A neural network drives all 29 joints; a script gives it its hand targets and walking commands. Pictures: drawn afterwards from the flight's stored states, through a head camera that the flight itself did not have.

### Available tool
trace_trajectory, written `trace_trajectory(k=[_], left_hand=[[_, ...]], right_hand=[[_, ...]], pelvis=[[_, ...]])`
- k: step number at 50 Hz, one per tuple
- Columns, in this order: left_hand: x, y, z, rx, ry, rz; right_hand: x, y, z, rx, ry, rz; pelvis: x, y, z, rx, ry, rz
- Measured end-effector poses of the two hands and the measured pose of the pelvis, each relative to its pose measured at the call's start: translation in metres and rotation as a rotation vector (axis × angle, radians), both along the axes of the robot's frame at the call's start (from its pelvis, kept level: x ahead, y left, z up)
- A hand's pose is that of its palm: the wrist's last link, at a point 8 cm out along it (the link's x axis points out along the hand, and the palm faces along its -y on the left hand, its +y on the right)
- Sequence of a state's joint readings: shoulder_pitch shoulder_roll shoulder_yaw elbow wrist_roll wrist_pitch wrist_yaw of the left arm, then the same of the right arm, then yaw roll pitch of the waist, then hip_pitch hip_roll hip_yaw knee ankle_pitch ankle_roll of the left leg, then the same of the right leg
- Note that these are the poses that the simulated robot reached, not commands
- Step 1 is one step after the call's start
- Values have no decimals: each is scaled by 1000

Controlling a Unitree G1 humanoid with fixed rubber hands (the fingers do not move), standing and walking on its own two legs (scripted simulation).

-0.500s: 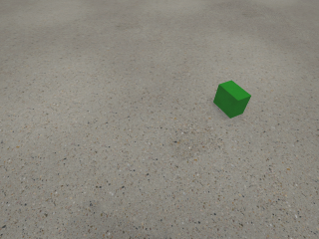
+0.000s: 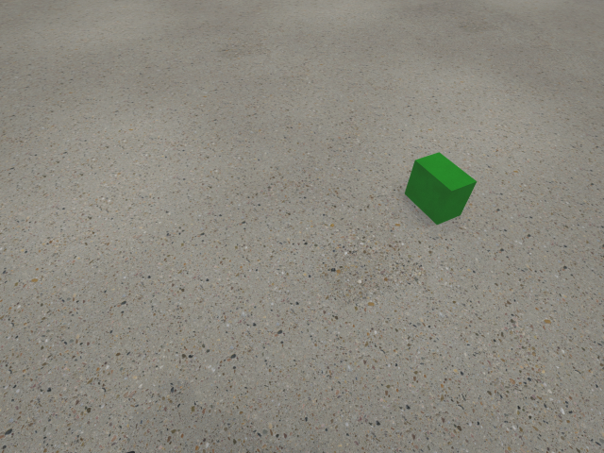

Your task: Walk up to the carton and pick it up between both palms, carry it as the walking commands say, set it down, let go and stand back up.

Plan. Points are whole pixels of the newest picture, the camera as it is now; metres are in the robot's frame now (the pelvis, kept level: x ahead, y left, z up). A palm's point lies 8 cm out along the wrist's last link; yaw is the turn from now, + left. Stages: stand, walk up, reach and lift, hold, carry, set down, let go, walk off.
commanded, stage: walk up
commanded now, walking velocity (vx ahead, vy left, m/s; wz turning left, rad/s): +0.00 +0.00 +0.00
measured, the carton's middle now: (438, 188) +1.41 -0.64 -0.67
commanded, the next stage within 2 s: none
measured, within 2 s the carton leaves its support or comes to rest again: neither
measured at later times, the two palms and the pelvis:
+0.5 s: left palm (198, 447) +0.17 +0.15 -0.14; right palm out of the picture +0.04 -0.36 -0.15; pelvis +0.05 -0.09 -0.02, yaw -10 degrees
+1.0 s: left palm (263, 304) +0.41 +0.08 -0.13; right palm out of the picture +0.18 -0.39 -0.13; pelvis +0.25 -0.13 +0.00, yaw -18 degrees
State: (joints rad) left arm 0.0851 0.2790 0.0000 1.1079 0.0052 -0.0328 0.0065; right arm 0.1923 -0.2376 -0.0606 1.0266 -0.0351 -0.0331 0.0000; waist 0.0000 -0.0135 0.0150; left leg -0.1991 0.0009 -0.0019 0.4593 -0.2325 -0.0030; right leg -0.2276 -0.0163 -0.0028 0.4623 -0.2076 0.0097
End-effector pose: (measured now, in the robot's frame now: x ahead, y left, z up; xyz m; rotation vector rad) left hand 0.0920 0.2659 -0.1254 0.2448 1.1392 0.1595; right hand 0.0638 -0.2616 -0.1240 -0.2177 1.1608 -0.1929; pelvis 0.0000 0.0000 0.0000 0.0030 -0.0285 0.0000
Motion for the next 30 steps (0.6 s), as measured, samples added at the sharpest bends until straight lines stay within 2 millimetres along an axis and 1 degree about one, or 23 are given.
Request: trace_trajectory(k=[9,12,14,17,20,22,24,25,26,27,30], left_hand=[[-2,-1,0,-1,14,3],[-1,-10,-1,-35,54,-33],[8,-20,0,-56,66,-65],[30,-42,0,-81,41,-120],[55,-68,0,-90,23,-166],[71,-86,0,-79,13,-191],[82,-104,-6,-54,-2,-204],[83,-111,-13,-39,-4,-205],[79,-117,-17,-30,12,-201],[72,-121,-19,-23,41,-192],[47,-119,-11,4,148,-154]], right_hand=[[-2,-2,0,0,9,-2],[-9,-9,0,-14,20,-41],[-17,-17,1,-23,36,-71],[-30,-33,2,-29,61,-115],[-37,-52,-1,-27,80,-157],[-36,-67,-8,-12,92,-177],[-28,-84,-20,10,93,-189],[-21,-94,-29,17,84,-191],[-13,-101,-34,22,73,-193],[-1,-106,-34,28,55,-194],[45,-116,-19,38,-32,-168]], pelvis=[[0,-1,0,1,0,0],[2,-6,1,-8,4,-28],[5,-12,2,-16,13,-53],[13,-26,2,-25,18,-91],[25,-46,0,-24,16,-128],[34,-63,-3,-14,23,-149],[45,-82,-13,1,23,-165],[51,-91,-21,12,21,-171],[56,-98,-25,8,18,-177],[62,-102,-24,5,17,-183],[83,-111,-14,3,16,-190]])
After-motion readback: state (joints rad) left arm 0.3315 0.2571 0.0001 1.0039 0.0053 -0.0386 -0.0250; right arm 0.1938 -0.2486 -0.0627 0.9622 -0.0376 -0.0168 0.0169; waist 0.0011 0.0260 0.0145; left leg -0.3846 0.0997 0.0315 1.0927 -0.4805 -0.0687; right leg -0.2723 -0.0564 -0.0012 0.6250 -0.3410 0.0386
